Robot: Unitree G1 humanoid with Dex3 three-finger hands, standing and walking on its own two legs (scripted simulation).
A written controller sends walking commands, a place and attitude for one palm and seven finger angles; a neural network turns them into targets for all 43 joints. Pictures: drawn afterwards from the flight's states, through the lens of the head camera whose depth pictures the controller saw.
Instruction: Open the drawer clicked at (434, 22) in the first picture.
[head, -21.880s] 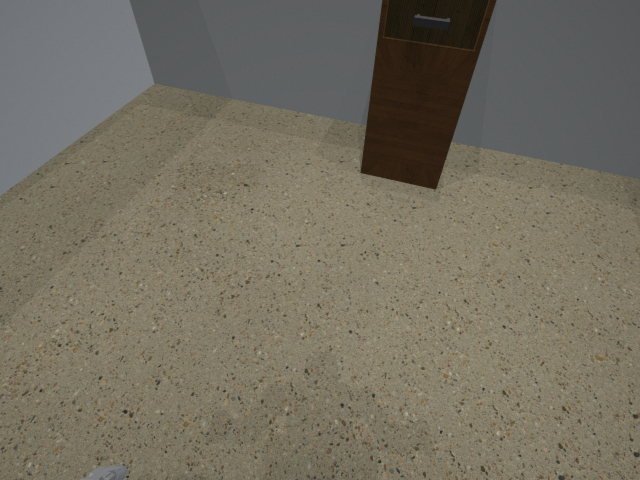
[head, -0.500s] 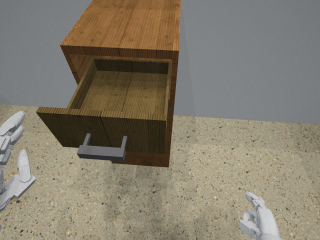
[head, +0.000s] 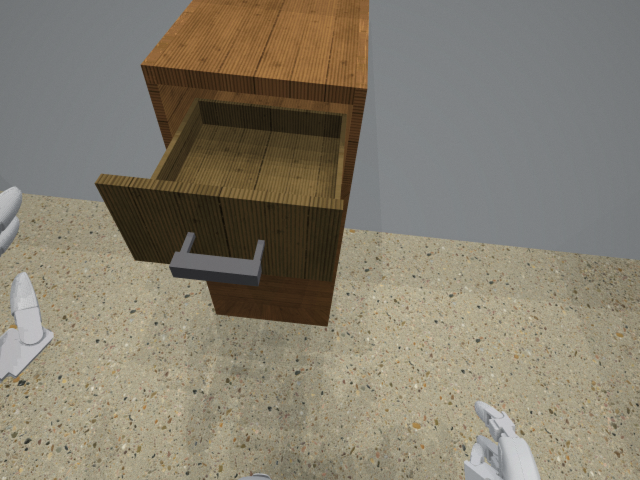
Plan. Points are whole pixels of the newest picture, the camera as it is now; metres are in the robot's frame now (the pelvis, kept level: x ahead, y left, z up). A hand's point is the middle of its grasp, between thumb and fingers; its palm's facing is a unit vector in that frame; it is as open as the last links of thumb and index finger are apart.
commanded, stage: step back with the hand held close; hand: left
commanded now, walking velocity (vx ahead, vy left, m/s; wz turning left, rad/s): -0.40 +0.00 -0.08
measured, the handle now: (221, 255) +0.42 +0.17 +0.00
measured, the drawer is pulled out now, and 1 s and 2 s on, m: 0.26 0.26 0.26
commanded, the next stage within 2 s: stop stepping back and stand still in 0.44 s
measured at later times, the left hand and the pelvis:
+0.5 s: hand out of the picture +0.10 +0.24 +0.18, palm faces +0.29 -0.87 -0.39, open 7.4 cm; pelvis -0.11 +0.01 +0.02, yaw -3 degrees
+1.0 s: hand out of the picture +0.00 +0.23 +0.17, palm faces +0.34 -0.83 -0.44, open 7.4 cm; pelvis -0.21 +0.00 +0.00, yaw -2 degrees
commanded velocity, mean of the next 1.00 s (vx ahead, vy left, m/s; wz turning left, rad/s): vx -0.11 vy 0.03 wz -0.04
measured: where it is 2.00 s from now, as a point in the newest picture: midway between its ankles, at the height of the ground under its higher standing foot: outside the picture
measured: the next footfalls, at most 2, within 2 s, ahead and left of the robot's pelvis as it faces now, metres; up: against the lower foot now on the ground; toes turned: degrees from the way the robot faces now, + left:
right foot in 0.02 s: +0.05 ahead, -0.12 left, +0.00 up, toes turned +2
left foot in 0.24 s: +0.04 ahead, +0.09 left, +0.00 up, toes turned -1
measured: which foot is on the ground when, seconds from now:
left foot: down 0.00-0.10, up 0.12-0.22, down 0.24-0.64, up 0.66-0.86, down 0.88-1.00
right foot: up 0.00-0.00, down 0.02-0.26, up 0.28-0.64, down 0.66-1.00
